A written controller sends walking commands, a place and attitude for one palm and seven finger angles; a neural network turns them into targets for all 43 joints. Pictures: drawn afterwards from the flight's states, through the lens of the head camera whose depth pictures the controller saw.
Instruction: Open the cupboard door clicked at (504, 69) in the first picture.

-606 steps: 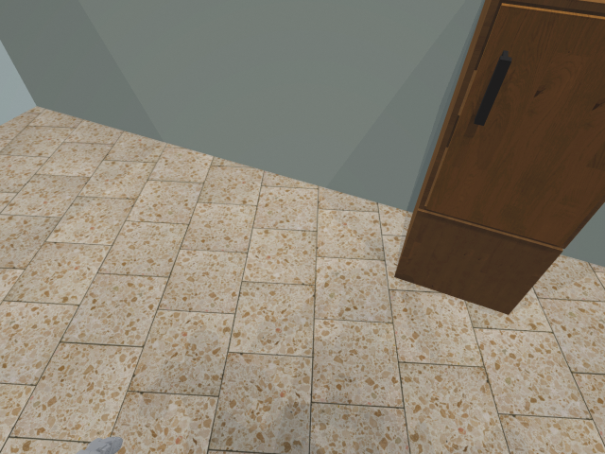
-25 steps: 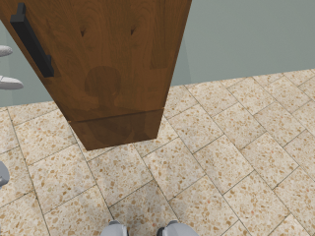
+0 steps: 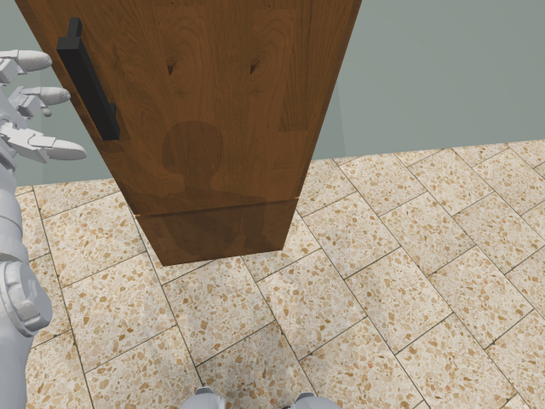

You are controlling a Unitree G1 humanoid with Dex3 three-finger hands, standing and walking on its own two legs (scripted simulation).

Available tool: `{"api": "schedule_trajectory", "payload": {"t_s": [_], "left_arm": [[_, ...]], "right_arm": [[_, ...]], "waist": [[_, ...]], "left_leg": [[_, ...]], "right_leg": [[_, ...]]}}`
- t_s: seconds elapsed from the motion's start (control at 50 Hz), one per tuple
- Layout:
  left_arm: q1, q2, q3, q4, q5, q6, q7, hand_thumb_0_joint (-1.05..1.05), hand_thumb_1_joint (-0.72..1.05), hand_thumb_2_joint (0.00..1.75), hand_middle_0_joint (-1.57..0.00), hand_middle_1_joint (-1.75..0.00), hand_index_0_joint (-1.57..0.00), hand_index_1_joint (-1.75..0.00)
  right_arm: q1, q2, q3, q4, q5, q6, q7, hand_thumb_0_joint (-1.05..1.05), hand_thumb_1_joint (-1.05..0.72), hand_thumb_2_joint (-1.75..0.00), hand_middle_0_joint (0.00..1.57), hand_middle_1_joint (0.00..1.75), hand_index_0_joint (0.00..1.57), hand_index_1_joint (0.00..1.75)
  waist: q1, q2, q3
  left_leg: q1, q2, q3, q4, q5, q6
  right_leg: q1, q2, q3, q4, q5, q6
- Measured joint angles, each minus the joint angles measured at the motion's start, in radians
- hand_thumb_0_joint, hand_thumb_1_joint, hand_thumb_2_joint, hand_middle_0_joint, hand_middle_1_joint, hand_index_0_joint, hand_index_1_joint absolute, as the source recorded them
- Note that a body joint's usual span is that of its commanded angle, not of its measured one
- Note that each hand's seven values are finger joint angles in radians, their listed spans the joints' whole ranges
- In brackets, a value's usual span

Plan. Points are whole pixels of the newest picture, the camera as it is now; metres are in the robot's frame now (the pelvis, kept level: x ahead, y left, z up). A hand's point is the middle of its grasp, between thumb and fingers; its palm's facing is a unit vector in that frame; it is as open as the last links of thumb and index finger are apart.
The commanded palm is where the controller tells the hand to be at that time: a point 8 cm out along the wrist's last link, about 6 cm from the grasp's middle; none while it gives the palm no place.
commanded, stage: slide the fingers in behind the handle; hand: left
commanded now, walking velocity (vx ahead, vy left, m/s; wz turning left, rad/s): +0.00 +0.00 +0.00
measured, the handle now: (94, 84) +0.54 +0.23 +0.12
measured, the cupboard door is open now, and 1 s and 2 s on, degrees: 0 0 0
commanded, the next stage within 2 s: close the thumb around the handle in 1.34 s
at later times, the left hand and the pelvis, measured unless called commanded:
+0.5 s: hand (80, 111) +0.49 +0.23 +0.13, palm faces +0.11 -0.99 +0.00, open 14.0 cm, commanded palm +0.46 +0.28 +0.12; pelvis -0.01 -0.01 +0.00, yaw +0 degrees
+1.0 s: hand (110, 109) +0.49 +0.20 +0.13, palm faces +0.14 -0.99 -0.02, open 14.0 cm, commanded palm +0.46 +0.24 +0.12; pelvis -0.01 -0.02 +0.00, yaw +0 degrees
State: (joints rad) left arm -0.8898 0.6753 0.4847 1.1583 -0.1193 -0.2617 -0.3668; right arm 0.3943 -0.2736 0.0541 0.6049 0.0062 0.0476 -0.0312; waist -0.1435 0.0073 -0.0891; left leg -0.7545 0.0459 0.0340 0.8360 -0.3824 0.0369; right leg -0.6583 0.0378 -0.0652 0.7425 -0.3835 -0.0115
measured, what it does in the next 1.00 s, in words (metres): stands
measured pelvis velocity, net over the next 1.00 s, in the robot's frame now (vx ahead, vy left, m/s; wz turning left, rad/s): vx -0.01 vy -0.02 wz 0.00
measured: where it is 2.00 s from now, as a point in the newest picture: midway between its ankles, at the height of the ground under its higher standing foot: outside the picture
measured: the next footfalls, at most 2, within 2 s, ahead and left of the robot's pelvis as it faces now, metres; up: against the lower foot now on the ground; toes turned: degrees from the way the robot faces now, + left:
none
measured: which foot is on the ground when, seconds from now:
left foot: down 0.00-1.00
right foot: down 0.00-1.00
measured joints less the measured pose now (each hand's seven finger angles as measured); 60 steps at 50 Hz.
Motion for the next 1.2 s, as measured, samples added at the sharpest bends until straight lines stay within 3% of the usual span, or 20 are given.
{"api": "schedule_trajectory", "payload": {"t_s": [0.26,0.54,0.66,0.96,1.2], "left_arm": [[0.020,-0.052,-0.022,-0.018,-0.005,0.007,0.048,-0.01,-0.50,0.30,-0.30,-1.20,-0.30,-1.20],[-0.026,-0.065,-0.029,0.023,0.015,-0.016,0.093,-0.01,-0.50,0.30,-0.30,-1.20,-0.30,-1.20],[-0.027,-0.091,-0.059,0.021,0.022,-0.015,0.120,-0.01,-0.50,0.30,-0.30,-1.20,-0.30,-1.20],[-0.007,-0.150,-0.060,-0.009,0.033,-0.020,0.194,-0.01,-0.50,0.30,-0.30,-1.20,-0.30,-1.20],[0.023,-0.165,-0.071,-0.032,0.021,-0.032,0.180,-0.01,-0.50,0.30,-0.30,-1.20,-0.29,-1.20]], "right_arm": [[0.030,-0.002,-0.009,0.019,0.002,0.006,0.008,0.00,-0.91,-0.90,0.20,0.30,0.20,0.30],[0.030,-0.005,-0.011,0.030,-0.001,-0.014,0.006,0.00,-0.91,-0.90,0.20,0.30,0.20,0.30],[0.037,-0.007,-0.015,0.031,-0.001,-0.019,0.010,0.00,-0.91,-0.90,0.20,0.30,0.20,0.30],[0.031,0.006,-0.022,0.033,-0.005,-0.026,0.023,0.00,-0.91,-0.90,0.20,0.30,0.20,0.30],[0.020,0.002,-0.027,0.035,0.000,-0.027,0.020,0.00,-0.91,-0.90,0.20,0.30,0.20,0.30]], "waist": [[-0.002,0.010,0.000],[-0.018,0.012,0.005],[-0.015,0.019,0.005],[-0.007,0.022,-0.002],[0.005,0.018,0.000]], "left_leg": [[0.023,0.000,0.000,-0.007,0.004,-0.003],[0.009,0.005,-0.001,-0.005,0.017,-0.011],[0.013,0.005,-0.002,-0.006,0.017,-0.014],[0.038,0.007,0.004,-0.020,0.017,-0.021],[0.060,0.005,0.000,-0.031,0.019,-0.024]], "right_leg": [[0.020,0.001,0.000,-0.001,0.001,-0.004],[-0.001,0.005,0.000,0.016,0.006,-0.014],[0.001,0.005,-0.001,0.018,0.004,-0.016],[0.016,0.007,0.006,0.018,-0.003,-0.023],[0.039,0.007,0.003,0.008,-0.003,-0.026]]}}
